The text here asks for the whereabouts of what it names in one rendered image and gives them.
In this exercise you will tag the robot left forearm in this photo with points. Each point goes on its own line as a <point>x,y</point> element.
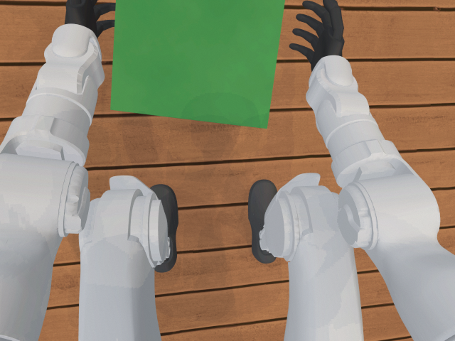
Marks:
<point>61,105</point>

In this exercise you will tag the left robot upper arm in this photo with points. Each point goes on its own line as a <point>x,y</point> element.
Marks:
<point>42,200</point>

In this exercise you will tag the right robot upper arm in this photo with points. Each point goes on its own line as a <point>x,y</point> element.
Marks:
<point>395,220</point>

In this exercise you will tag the left robot thigh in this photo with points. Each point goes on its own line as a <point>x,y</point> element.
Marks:
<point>117,295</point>

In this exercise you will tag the carton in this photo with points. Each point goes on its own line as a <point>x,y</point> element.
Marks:
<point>203,60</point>

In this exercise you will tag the robot right forearm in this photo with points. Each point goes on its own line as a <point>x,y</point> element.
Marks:
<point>350,133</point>

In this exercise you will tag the robot right hand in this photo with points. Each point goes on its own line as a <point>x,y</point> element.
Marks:
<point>330,31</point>

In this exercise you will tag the robot left hand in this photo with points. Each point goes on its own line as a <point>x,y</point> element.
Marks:
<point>86,13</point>

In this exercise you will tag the right robot foot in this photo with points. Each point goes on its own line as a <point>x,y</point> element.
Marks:
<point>260,196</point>

